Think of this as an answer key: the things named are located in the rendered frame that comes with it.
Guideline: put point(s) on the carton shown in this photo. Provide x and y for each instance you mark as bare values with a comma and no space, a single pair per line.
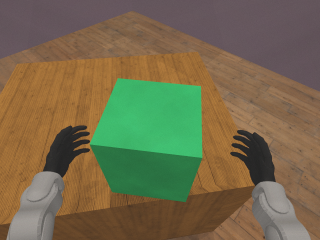
148,141

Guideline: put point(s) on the left robot forearm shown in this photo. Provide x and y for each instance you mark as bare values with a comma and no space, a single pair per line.
39,204

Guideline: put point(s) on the pedestal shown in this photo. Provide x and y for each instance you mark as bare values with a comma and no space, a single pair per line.
42,98

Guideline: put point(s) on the right robot forearm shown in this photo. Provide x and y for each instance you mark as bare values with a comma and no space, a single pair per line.
275,213

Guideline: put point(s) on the robot right hand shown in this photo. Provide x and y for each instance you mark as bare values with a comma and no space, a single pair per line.
258,159

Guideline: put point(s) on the robot left hand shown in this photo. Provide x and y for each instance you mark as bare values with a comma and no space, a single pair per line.
61,152

